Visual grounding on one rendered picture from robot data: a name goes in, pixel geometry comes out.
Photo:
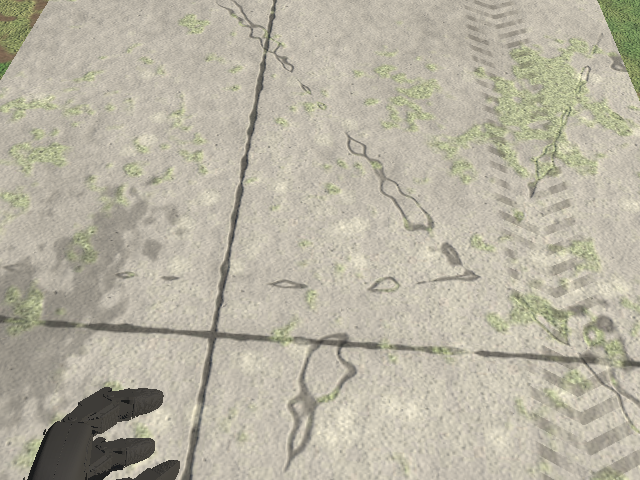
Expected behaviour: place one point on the robot left hand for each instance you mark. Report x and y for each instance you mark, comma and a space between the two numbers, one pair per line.
68, 452

